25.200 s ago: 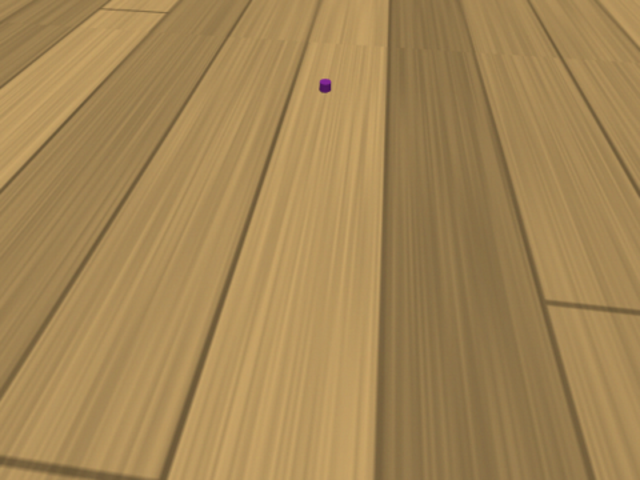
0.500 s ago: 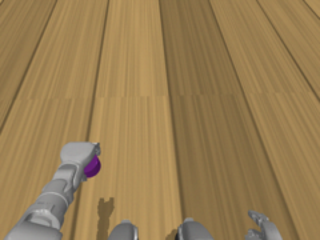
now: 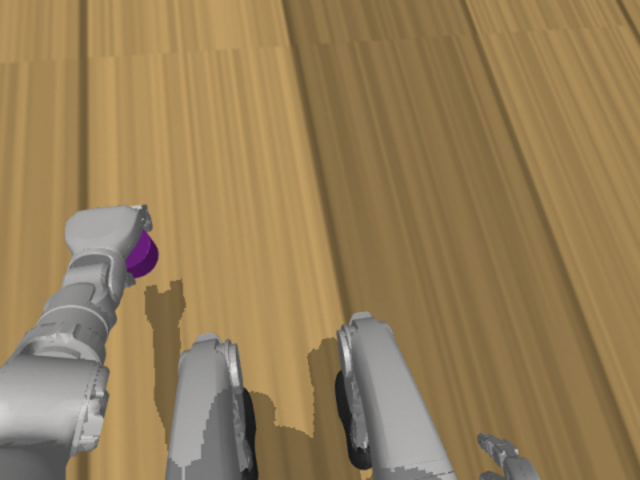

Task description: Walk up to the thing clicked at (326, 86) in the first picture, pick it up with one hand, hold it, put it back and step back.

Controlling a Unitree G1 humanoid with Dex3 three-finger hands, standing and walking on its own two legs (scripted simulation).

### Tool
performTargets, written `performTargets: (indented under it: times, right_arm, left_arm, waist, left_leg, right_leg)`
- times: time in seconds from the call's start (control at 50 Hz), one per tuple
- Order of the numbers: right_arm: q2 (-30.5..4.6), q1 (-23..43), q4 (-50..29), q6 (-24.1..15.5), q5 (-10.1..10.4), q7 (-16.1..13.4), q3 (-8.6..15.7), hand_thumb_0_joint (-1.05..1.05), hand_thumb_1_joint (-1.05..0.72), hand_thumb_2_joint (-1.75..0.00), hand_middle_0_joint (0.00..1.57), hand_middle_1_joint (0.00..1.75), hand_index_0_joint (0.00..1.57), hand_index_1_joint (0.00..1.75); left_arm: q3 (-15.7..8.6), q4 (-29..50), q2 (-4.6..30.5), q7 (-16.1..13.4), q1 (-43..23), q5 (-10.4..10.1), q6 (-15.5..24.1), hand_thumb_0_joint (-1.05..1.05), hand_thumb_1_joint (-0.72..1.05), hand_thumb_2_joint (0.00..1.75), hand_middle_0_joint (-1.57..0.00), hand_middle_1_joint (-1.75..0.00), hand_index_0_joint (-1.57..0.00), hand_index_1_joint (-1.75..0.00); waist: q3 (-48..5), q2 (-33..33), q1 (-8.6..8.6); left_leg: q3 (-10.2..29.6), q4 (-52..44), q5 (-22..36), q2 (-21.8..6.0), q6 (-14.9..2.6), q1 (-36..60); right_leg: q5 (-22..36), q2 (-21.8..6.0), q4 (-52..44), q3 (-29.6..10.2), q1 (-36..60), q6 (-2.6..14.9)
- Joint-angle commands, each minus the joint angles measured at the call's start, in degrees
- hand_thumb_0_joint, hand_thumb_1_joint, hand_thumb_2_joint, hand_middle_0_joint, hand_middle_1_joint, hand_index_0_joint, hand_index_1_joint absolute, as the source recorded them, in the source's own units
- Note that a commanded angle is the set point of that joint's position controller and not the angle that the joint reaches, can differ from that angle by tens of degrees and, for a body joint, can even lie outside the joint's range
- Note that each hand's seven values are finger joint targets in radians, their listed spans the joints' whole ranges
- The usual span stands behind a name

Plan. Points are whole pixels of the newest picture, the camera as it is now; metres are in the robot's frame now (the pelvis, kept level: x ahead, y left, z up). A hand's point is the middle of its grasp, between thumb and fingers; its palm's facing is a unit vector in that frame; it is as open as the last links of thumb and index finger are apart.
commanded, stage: crouch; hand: left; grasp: from above
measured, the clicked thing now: (129, 251) +0.44 +0.22 -0.17
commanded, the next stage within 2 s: lower in 0.98 s
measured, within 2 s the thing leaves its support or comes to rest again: neither
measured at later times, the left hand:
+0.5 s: hand (140, 264) +0.45 +0.24 -0.27, palm faces -0.46 -0.02 -0.89, open 9.5 cm
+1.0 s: hand (149, 267) +0.46 +0.24 -0.33, palm faces -0.47 -0.02 -0.88, open 9.5 cm
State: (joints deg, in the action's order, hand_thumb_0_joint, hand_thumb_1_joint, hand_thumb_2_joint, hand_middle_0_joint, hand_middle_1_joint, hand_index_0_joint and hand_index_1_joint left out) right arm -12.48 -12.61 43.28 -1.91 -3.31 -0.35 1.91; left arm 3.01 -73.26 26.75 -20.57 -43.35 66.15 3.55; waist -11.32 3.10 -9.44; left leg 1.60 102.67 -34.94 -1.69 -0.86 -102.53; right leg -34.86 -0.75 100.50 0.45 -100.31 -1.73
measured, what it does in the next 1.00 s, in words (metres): lowers itself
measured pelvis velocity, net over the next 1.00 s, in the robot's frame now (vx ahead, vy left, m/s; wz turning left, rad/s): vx -0.01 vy -0.01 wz -0.06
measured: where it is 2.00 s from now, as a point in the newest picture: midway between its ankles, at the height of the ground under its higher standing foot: (301, 445)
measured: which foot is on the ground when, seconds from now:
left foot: down 0.00-1.00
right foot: down 0.00-1.00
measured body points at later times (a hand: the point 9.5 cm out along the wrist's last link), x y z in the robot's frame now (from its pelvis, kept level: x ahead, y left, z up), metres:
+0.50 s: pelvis +0.00 -0.01 -0.10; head +0.23 +0.03 +0.28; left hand +0.47 +0.24 -0.22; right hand +0.06 -0.29 -0.22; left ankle +0.08 +0.11 -0.48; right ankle +0.08 -0.14 -0.48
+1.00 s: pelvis -0.01 -0.01 -0.17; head +0.23 +0.03 +0.21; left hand +0.48 +0.24 -0.28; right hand +0.02 -0.28 -0.28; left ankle +0.08 +0.11 -0.48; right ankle +0.08 -0.14 -0.48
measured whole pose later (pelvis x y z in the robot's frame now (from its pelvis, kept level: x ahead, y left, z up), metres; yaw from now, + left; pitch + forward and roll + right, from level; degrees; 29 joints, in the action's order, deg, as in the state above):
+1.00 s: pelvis -0.01 -0.01 -0.17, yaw -4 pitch +35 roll -6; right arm -14.8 -9.3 44.6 -4.6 -8.5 7.2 -1.7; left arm -5.2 -85.5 39.2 -24.6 -54.7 72.8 11.0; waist -4.1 0.2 -13.3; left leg 6.1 134.1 -39.1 -1.7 0.3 -130.5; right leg -38.6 0.6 130.4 3.0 -127.2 -1.6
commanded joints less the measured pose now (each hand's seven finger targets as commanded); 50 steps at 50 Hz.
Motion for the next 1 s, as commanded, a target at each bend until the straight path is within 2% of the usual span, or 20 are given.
performTargets:
  times: [0.0, 0.06, 0.12, 0.14, 0.18, 0.2, 0.26, 0.34, 0.4, 0.42, 0.44, 0.5, 0.58, 0.62, 0.64, 0.68, 0.78, 0.9, 0.92, 0.98]
  right_arm:
    - [-12.9, -6.4, -3.8, -2.3, -0.3, 0.2, 3.8, 0.00, -0.90, -0.90, 0.20, 0.30, 0.20, 0.30]
    - [-13.6, -7.6, -2.6, -2.8, -1.0, 1.2, 3.4, 0.00, -0.90, -0.90, 0.20, 0.30, 0.20, 0.30]
    - [-13.8, -8.4, -1.9, -2.9, -1.6, 2.2, 3.6, 0.00, -0.90, -0.90, 0.20, 0.30, 0.20, 0.30]
    - [-13.3, -8.1, -2.0, -2.9, -1.8, 2.5, 3.4, 0.00, -0.90, -0.91, 0.20, 0.30, 0.20, 0.30]
    - [-13.3, -8.3, -2.1, -3.0, -2.2, 3.2, 3.2, 0.00, -0.90, -0.90, 0.20, 0.30, 0.20, 0.30]
    - [-13.8, -8.6, -2.0, -3.1, -2.4, 3.5, 3.3, 0.00, -0.90, -0.90, 0.20, 0.30, 0.20, 0.30]
    - [-14.0, -8.7, -2.0, -3.1, -2.8, 4.3, 3.7, 0.00, -0.90, -0.91, 0.20, 0.30, 0.20, 0.30]
    - [-14.1, -9.3, -1.7, -2.9, -3.1, 5.2, 3.6, 0.00, -0.90, -0.90, 0.20, 0.30, 0.20, 0.30]
    - [-14.5, -8.5, -1.6, -2.7, -3.3, 5.5, 3.8, 0.00, -0.90, -0.90, 0.20, 0.30, 0.20, 0.30]
    - [-14.2, -8.4, -1.7, -2.6, -3.4, 5.7, 3.5, 0.00, -0.90, -0.90, 0.20, 0.30, 0.20, 0.30]
    - [-14.6, -8.5, -1.6, -2.6, -3.3, 5.8, 3.7, 0.00, -0.90, -0.90, 0.20, 0.30, 0.20, 0.30]
    - [-14.2, -7.3, -1.6, -2.3, -3.5, 6.2, 3.3, 0.00, -0.91, -0.90, 0.20, 0.30, 0.20, 0.30]
    - [-14.5, -7.3, -1.3, -2.4, -3.8, 6.4, 3.0, 0.00, -0.91, -0.90, 0.20, 0.30, 0.20, 0.30]
    - [-14.8, -7.6, -1.1, -2.6, -3.9, 6.6, 2.9, 0.00, -0.90, -0.90, 0.20, 0.30, 0.20, 0.30]
    - [-14.9, -7.6, -0.6, -2.5, -3.9, 6.7, 2.9, 0.00, -0.90, -0.90, 0.20, 0.30, 0.20, 0.30]
    - [-15.3, -8.5, -0.5, -2.6, -4.2, 6.9, 2.8, 0.00, -0.91, -0.90, 0.20, 0.30, 0.20, 0.30]
    - [-15.8, -7.8, -0.2, -2.8, -4.7, 6.9, 2.1, 0.00, -0.91, -0.90, 0.20, 0.30, 0.20, 0.30]
    - [-15.9, -7.7, 0.1, -2.9, -4.8, 7.1, 0.9, 0.00, -0.91, -0.90, 0.20, 0.30, 0.20, 0.30]
    - [-16.7, -8.0, 0.3, -3.0, -4.8, 7.1, 1.1, 0.00, -0.90, -0.90, 0.20, 0.30, 0.20, 0.30]
    - [-16.4, -8.0, 0.3, -3.0, -4.8, 7.2, 0.6, 0.00, -0.91, -0.90, 0.20, 0.30, 0.20, 0.30]
  left_arm:
    - [-3.8, 8.1, 15.8, -3.1, -21.3, 0.8, 1.4, 0.00, 0.49, 0.72, -0.83, -0.77, -0.88, -0.72]
    - [-4.4, 7.5, 15.8, -3.9, -21.6, 2.0, 2.2, 0.00, 0.50, 0.73, -0.84, -0.77, -0.89, -0.72]
    - [-6.6, 11.1, 19.6, -4.6, -25.2, 2.9, 3.2, 0.00, 0.47, 0.77, -0.84, -0.76, -0.88, -0.72]
    - [-5.4, 8.7, 17.1, -4.6, -23.6, 3.3, 3.2, 0.00, 0.47, 0.77, -0.85, -0.77, -0.89, -0.74]
    - [-5.6, 6.6, 16.7, -5.1, -21.8, 3.6, 3.1, 0.00, 0.51, 0.74, -0.84, -0.80, -0.90, -0.75]
    - [-7.0, 8.0, 18.8, -5.3, -23.7, 3.5, 3.4, 0.00, 0.50, 0.74, -0.83, -0.79, -0.89, -0.74]
    - [-6.4, 7.0, 17.7, -5.0, -24.5, 3.3, 3.3, 0.00, 0.51, 0.77, -0.86, -0.79, -0.90, -0.75]
    - [-8.0, 6.3, 20.1, -4.8, -23.1, 3.2, 4.1, 0.00, 0.56, 0.77, -0.88, -0.82, -0.93, -0.76]
    - [-7.2, 5.0, 19.3, -4.5, -24.6, 3.4, 4.5, 0.00, 0.58, 0.75, -0.89, -0.81, -0.95, -0.75]
    - [-7.6, 3.4, 19.8, -4.5, -22.7, 3.8, 4.6, 0.00, 0.58, 0.74, -0.89, -0.80, -0.94, -0.74]
    - [-8.7, 4.2, 21.9, -4.7, -23.7, 3.9, 4.8, 0.00, 0.57, 0.73, -0.88, -0.80, -0.94, -0.74]
    - [-7.8, 2.2, 21.2, -4.6, -25.1, 4.2, 5.4, 0.00, 0.55, 0.74, -0.87, -0.80, -0.92, -0.74]
    - [-9.6, 1.3, 24.1, -5.3, -26.5, 4.8, 6.1, 0.00, 0.55, 0.70, -0.86, -0.80, -0.92, -0.74]
    - [-9.2, 0.2, 23.0, -5.6, -26.3, 5.3, 6.4, 0.00, 0.57, 0.69, -0.86, -0.80, -0.93, -0.73]
    - [-9.5, 2.7, 24.8, -5.8, -29.9, 5.1, 6.8, 0.00, 0.57, 0.71, -0.87, -0.79, -0.93, -0.73]
    - [-9.8, 0.1, 24.2, -5.9, -27.9, 5.9, 6.7, 0.00, 0.56, 0.71, -0.86, -0.82, -0.93, -0.75]
    - [-9.5, -2.7, 25.1, -6.3, -29.3, 5.9, 6.7, 0.00, 0.55, 0.67, -0.85, -0.80, -0.92, -0.73]
    - [-8.6, -4.2, 25.3, -6.4, -30.4, 5.9, 7.1, 0.00, 0.52, 0.66, -0.85, -0.76, -0.91, -0.71]
    - [-9.9, -4.1, 27.2, -6.5, -30.5, 5.8, 7.1, 0.00, 0.52, 0.66, -0.84, -0.76, -0.90, -0.70]
    - [-10.0, -3.8, 27.6, -6.5, -30.2, 5.7, 7.3, 0.00, 0.52, 0.66, -0.84, -0.76, -0.90, -0.70]
  waist:
    - [-34.4, 4.7, -0.73]
    - [-35.7, 8.0, -1.28]
    - [-38.6, 10.4, -1.28]
    - [-38.3, 10.9, -1.46]
    - [-37.9, 9.9, -1.76]
    - [-38.2, 10.9, -1.71]
    - [-38.4, 12.3, -2.23]
    - [-37.2, 8.8, -2.02]
    - [-36.1, 9.4, -2.75]
    - [-34.9, 9.2, -2.16]
    - [-34.6, 9.0, -1.91]
    - [-33.7, 8.7, -2.30]
    - [-34.5, 9.3, -1.96]
    - [-33.8, 11.1, -2.48]
    - [-34.9, 11.7, -2.70]
    - [-33.8, 10.0, -3.48]
    - [-31.2, 11.6, -3.80]
    - [-30.7, 11.8, -4.21]
    - [-31.0, 10.4, -4.26]
    - [-31.6, 11.2, -3.68]
  left_leg:
    - [2.0, -9.7, 0.5, 2.1, -0.08, 22.0]
    - [2.4, -6.7, 5.1, 1.9, 0.41, 23.2]
    - [1.8, -2.8, 9.2, 1.7, 0.35, 23.3]
    - [0.7, -1.4, 9.9, 2.0, 0.08, 22.1]
    - [0.5, 0.5, 11.1, 2.0, -0.07, 20.8]
    - [0.6, 1.1, 11.5, 1.8, 0.03, 20.5]
    - [0.9, 2.9, 13.3, 1.4, 0.18, 21.3]
    - [0.0, 6.3, 12.7, 1.6, -0.48, 15.5]
    - [0.0, 7.8, 10.4, 1.6, -0.51, 12.9]
    - [0.2, 7.9, 10.3, 1.5, -0.38, 12.5]
    - [0.0, 8.5, 9.6, 1.6, -0.55, 11.5]
    - [-0.5, 10.2, 7.7, 1.6, -0.86, 7.8]
    - [-0.5, 11.8, 6.6, 1.6, -0.77, 7.0]
    - [0.3, 12.0, 6.9, 1.5, -0.29, 8.2]
    - [0.1, 12.7, 6.6, 1.4, -0.44, 7.5]
    - [0.1, 13.8, 6.8, 1.5, -0.63, 6.7]
    - [0.6, 14.3, 1.9, 1.6, -0.44, 4.5]
    - [0.7, 16.5, 3.1, 1.7, -0.58, 1.7]
    - [0.7, 17.3, 3.0, 1.7, -0.79, 1.6]
    - [0.0, 18.2, 4.1, 1.7, -0.79, 0.9]
  right_leg:
    - [2.3, 1.3, -8.4, 3.4, 9.7, 4.10]
    - [6.2, 0.6, -4.8, 3.8, 6.0, 4.11]
    - [9.3, 0.9, -1.9, 4.1, 4.3, 4.07]
    - [10.4, 1.2, -1.7, 3.9, 4.9, 4.04]
    - [11.3, 1.1, -0.6, 4.1, 4.6, 3.83]
    - [11.6, 1.0, 0.5, 4.3, 3.9, 3.86]
    - [12.6, 1.1, 2.5, 4.6, 2.0, 3.88]
    - [13.8, 1.6, 3.9, 4.8, 4.3, 3.35]
    - [11.9, 2.0, 5.6, 5.0, 1.4, 3.50]
    - [11.5, 2.0, 6.2, 5.1, 1.1, 3.59]
    - [11.1, 2.0, 6.5, 5.1, 0.6, 3.55]
    - [10.1, 2.5, 7.7, 4.9, 0.3, 3.50]
    - [8.6, 2.6, 9.6, 5.3, -1.6, 3.62]
    - [8.5, 2.4, 11.3, 5.9, -4.1, 3.86]
    - [8.5, 2.7, 11.7, 6.0, -3.8, 3.95]
    - [9.0, 2.5, 12.0, 6.2, -4.4, 3.61]
    - [4.2, 2.4, 13.6, 6.8, -8.5, 3.93]
    - [5.7, 2.7, 15.7, 7.1, -9.1, 3.84]
    - [5.8, 2.5, 15.8, 7.2, -9.2, 3.73]
    - [6.8, 2.8, 16.2, 7.0, -7.9, 3.65]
